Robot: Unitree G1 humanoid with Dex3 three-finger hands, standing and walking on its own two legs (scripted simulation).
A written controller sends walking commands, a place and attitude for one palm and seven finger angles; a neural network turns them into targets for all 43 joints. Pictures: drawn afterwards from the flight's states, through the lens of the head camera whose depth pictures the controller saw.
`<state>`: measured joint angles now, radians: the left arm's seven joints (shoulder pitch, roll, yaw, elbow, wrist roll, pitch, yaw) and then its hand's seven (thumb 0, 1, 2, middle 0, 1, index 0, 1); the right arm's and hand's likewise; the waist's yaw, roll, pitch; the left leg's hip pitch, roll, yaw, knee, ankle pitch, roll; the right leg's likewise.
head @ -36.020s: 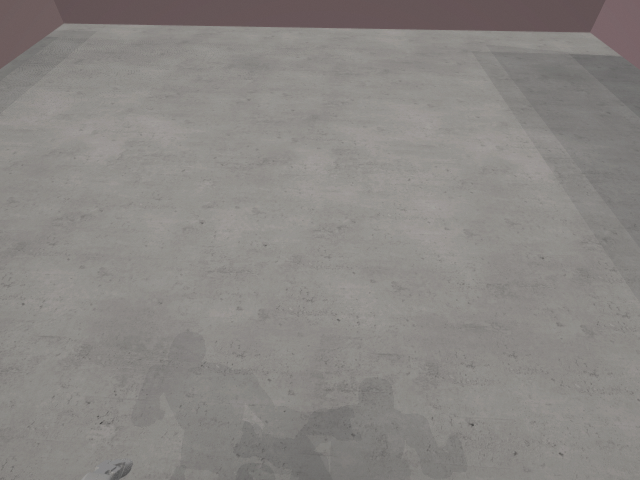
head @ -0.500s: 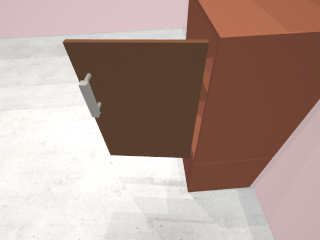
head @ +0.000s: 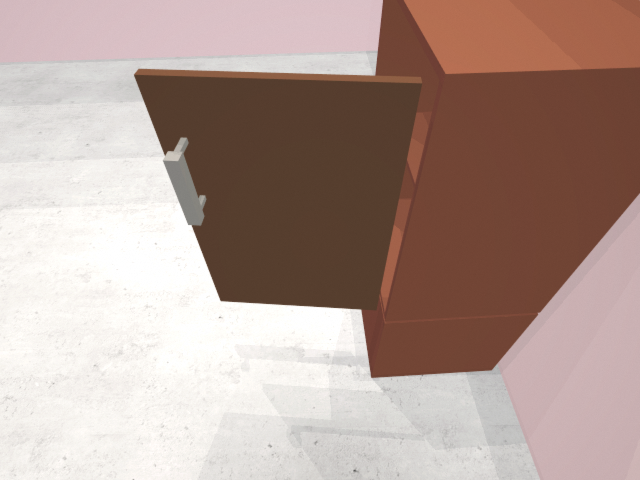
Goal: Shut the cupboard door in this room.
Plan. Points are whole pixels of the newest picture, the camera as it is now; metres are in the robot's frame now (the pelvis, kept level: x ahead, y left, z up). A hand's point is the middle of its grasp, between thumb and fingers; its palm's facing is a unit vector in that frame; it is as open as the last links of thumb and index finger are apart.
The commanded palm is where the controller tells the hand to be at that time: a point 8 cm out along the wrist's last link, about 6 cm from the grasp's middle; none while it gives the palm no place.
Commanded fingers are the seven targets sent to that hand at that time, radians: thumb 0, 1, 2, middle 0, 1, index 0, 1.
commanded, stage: look again from close up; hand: left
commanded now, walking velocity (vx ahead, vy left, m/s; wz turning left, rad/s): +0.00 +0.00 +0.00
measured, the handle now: (189, 182) +0.54 +0.26 +0.05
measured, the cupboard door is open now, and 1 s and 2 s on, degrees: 82 82 82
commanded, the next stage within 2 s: shuffle to correct the standing spot in 0.42 s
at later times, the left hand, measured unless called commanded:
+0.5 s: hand out of the picture +0.03 +0.19 -0.17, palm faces +0.02 -0.98 -0.20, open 7.3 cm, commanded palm none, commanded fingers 0.00 0.90 0.90 -0.20 -0.30 -0.20 -0.30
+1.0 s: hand out of the picture +0.06 +0.20 -0.19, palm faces +0.03 -0.98 -0.18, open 7.4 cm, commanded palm none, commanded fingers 0.00 0.90 0.90 -0.20 -0.30 -0.20 -0.30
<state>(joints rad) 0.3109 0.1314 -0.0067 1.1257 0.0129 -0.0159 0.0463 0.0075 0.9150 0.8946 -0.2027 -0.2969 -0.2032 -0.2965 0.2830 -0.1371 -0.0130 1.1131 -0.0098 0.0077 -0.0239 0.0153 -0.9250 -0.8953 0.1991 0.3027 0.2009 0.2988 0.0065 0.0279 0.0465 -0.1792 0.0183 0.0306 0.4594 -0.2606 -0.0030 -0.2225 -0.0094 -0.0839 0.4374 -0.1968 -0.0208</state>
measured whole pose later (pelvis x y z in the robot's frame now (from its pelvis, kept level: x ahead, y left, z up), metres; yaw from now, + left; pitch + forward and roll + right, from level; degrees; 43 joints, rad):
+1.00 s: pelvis +0.07 +0.03 -0.01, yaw +0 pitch +0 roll +0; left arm 0.30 0.15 0.03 1.10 0.02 0.00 0.02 0.01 0.91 0.89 -0.20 -0.30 -0.20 -0.30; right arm 0.38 -0.13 0.02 1.11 -0.02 -0.04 -0.04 0.00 -0.91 -0.90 0.20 0.30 0.20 0.30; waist -0.01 0.00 0.06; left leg -0.10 -0.04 0.05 0.50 -0.40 0.06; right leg -0.28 -0.04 -0.10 0.70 -0.47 -0.04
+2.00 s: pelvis -0.01 +0.06 -0.01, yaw +2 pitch -3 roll -1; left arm 0.36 0.18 0.02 0.98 0.02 0.03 0.03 0.01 0.91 0.89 -0.20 -0.30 -0.20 -0.30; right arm 0.34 -0.18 -0.03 1.01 -0.02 0.05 -0.01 0.00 -0.91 -0.90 0.20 0.30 0.20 0.30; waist -0.01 -0.01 0.02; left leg -0.33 -0.02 0.05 0.53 -0.19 0.06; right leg -0.33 -0.03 -0.05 0.57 -0.33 -0.01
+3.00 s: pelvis -0.07 +0.10 +0.00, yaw +1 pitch -1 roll +0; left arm 0.35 0.11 -0.02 1.08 0.01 -0.01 0.03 0.01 0.91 0.89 -0.20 -0.30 -0.20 -0.30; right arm 0.28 -0.14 0.00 1.11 0.00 -0.02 -0.04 0.00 -0.91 -0.90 0.20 0.30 0.20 0.30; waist 0.00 -0.02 0.04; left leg -0.16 -0.05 0.08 0.45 -0.28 0.07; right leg -0.17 0.03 0.01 0.46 -0.28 -0.03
